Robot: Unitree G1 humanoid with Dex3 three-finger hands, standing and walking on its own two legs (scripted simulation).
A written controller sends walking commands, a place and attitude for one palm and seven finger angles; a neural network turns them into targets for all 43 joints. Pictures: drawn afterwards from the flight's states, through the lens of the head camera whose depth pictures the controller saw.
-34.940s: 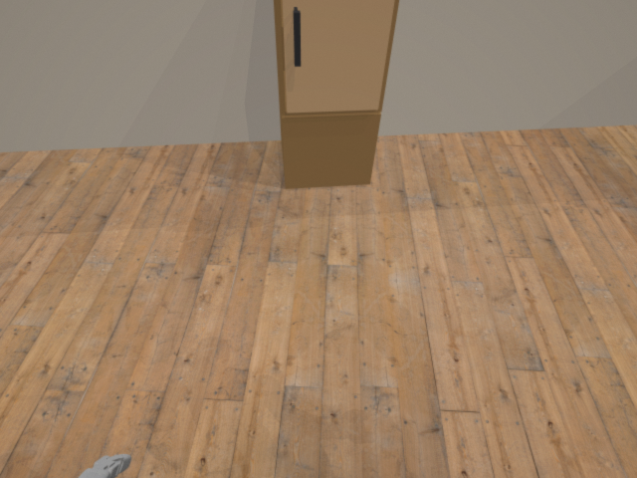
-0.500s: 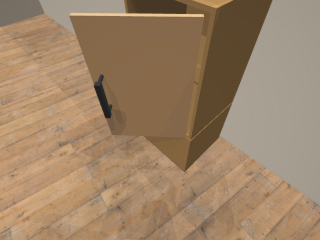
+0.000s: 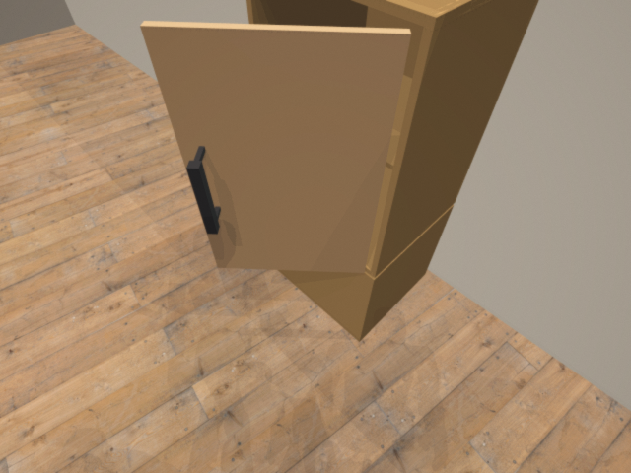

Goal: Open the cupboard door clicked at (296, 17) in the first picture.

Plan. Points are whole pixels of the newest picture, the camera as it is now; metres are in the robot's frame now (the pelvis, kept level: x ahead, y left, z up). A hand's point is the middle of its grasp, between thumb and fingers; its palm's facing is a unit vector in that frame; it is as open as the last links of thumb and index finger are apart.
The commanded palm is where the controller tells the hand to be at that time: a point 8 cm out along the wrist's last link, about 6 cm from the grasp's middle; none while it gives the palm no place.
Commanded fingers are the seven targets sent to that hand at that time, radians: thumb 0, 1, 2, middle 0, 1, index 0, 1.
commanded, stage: look again from close up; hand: left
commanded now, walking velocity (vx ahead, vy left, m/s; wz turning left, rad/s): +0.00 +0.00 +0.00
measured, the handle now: (207, 192) +0.60 +0.24 -0.04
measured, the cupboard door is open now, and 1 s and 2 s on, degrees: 43 43 43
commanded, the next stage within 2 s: shuffle to correct the standing spot in 0.50 s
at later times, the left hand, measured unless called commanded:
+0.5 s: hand out of the picture +0.04 +0.21 -0.17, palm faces +0.05 -0.97 -0.22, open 7.4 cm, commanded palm none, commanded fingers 0.00 0.90 0.90 -0.20 -0.30 -0.20 -0.30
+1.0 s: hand out of the picture -0.08 +0.20 -0.18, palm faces +0.11 -0.98 -0.17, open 7.4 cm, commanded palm none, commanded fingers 0.00 0.90 0.90 -0.20 -0.30 -0.20 -0.30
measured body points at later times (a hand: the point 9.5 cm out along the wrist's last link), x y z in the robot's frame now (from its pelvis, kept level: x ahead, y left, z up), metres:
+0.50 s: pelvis +0.00 +0.02 +0.00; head -0.02 +0.03 +0.45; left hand +0.04 +0.26 -0.15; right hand +0.07 -0.23 -0.14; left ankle -0.03 +0.13 -0.74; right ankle -0.02 -0.10 -0.74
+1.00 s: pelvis +0.00 +0.04 +0.00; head +0.00 +0.05 +0.44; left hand -0.08 +0.25 -0.16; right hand -0.04 -0.20 -0.16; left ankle -0.03 +0.13 -0.72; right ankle -0.02 -0.10 -0.74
